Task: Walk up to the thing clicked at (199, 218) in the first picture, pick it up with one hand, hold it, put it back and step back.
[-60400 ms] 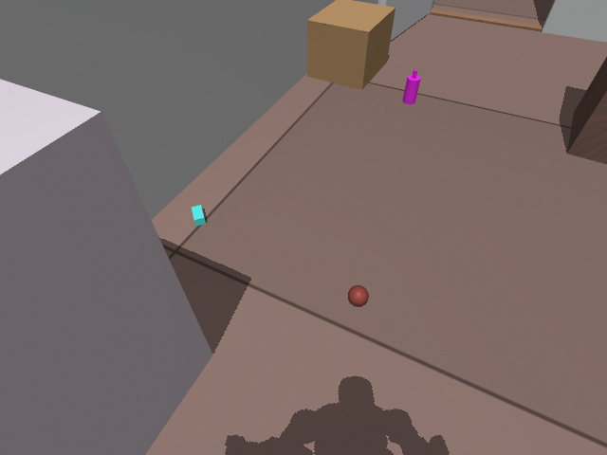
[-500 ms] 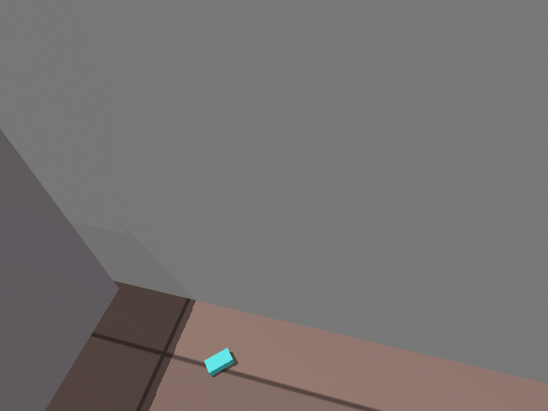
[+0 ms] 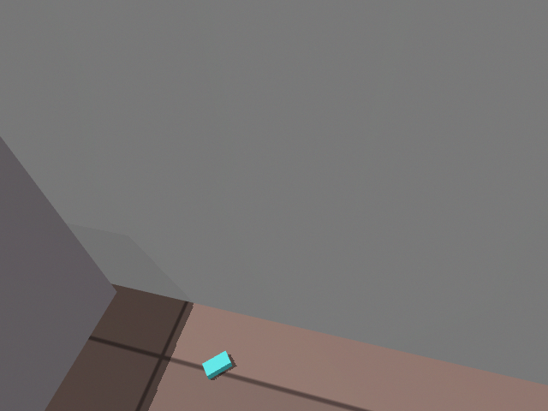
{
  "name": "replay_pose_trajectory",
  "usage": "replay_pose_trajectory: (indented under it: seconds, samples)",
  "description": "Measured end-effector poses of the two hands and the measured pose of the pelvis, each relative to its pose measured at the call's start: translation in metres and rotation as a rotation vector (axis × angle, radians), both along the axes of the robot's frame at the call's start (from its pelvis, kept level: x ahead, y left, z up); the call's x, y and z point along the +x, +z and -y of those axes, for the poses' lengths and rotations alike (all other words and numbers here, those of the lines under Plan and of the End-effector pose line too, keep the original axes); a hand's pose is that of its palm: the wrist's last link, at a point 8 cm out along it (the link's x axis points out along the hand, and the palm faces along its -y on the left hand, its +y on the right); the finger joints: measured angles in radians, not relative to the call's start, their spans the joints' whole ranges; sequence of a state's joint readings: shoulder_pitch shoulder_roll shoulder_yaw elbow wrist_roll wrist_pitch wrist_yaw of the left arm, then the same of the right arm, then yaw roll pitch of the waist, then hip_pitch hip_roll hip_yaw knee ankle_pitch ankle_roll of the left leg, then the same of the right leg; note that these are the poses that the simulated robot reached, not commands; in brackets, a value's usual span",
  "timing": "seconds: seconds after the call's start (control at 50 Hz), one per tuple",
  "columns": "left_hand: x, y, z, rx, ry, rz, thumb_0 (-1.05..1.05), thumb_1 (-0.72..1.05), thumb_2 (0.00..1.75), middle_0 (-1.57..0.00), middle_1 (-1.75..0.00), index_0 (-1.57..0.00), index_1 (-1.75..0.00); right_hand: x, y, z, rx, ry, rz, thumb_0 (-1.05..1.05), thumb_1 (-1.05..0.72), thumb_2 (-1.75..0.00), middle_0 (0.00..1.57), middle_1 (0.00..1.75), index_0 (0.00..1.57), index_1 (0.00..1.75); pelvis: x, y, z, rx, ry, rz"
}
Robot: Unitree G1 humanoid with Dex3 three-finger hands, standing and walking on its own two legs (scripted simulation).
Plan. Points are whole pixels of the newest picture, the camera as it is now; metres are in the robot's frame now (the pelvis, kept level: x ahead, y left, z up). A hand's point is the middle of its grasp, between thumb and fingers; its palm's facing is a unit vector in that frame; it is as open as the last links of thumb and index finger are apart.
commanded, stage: stand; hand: left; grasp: from above
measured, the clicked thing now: (217, 364) +0.44 +0.23 -0.76
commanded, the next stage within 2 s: step back in 0.12 s
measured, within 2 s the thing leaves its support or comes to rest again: neither
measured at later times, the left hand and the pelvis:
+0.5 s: hand out of the picture +0.08 +0.31 -0.18, palm faces +0.00 -0.92 -0.39, open 7.4 cm; pelvis -0.06 +0.04 -0.02, yaw +0 degrees
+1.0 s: hand out of the picture -0.07 +0.28 -0.15, palm faces -0.05 -0.91 -0.42, open 7.4 cm; pelvis -0.18 +0.02 -0.02, yaw -3 degrees
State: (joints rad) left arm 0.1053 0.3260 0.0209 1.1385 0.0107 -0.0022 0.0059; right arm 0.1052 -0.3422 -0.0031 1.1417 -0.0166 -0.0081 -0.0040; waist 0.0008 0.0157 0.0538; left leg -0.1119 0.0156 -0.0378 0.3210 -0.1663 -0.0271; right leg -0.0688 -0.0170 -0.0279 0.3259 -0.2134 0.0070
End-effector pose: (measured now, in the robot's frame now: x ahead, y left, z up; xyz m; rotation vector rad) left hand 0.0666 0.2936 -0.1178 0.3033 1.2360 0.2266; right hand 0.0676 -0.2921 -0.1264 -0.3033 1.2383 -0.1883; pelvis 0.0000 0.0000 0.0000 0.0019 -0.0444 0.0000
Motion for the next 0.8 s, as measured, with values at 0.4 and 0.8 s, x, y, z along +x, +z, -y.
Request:
replay_pose_trajectory:
  seconds: [0.4, 0.8]
  samples:
    - [0.005, -0.018, -0.047, 0.046, -0.035, 0.059, 0.01, 0.9, 0.9, -0.2, -0.3, -0.21, -0.3, -0.03, -0.004, 0.004, -0.08, -0.013, -0.011, 0.0, -0.9, -0.9, 0.2, 0.3, 0.2, 0.3, -0.038, -0.025, -0.028, -0.007, 0.007, -0.016]
    - [-0.078, -0.022, -0.027, 0.052, -0.132, 0.04, 0.01, 0.91, 0.9, -0.2, -0.3, -0.2, -0.3, -0.118, -0.016, 0.001, -0.052, -0.042, 0.085, 0.0, -0.9, -0.89, 0.2, 0.3, 0.2, 0.3, -0.131, -0.034, -0.02, -0.025, -0.083, 0.006]
